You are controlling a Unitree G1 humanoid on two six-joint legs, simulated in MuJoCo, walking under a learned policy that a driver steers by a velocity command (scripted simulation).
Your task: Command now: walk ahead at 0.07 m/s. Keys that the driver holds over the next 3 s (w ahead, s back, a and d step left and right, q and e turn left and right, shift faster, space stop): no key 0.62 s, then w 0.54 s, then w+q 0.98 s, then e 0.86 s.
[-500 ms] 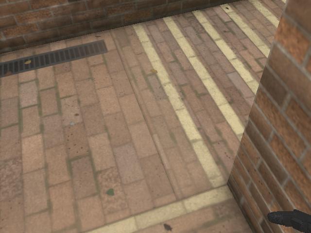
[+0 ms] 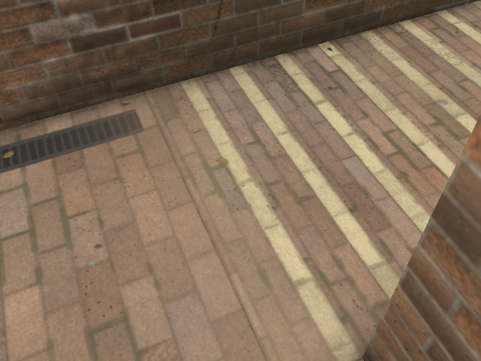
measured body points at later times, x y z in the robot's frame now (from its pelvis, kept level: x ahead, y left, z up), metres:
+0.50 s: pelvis +0.05 +0.00 +0.00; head +0.07 -0.01 +0.45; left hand +0.14 +0.27 -0.13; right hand +0.08 -0.28 -0.14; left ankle -0.06 +0.05 -0.74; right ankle +0.07 -0.13 -0.74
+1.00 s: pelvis +0.13 -0.03 -0.01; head +0.16 -0.05 +0.44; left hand +0.30 +0.22 -0.13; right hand +0.01 -0.29 -0.16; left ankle -0.06 +0.05 -0.73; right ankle +0.20 -0.14 -0.72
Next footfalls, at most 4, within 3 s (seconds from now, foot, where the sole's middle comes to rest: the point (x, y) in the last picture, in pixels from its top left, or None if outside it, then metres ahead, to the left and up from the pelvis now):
1.04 right None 0.25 -0.14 -0.77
1.62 left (192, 334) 0.59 0.16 -0.77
2.10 right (214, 229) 0.94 0.09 -0.77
2.48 left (137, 240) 0.92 0.34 -0.77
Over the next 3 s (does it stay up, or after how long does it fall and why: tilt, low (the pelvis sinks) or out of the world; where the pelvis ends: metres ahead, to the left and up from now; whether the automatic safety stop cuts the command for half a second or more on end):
stays up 0.89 0.17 -0.01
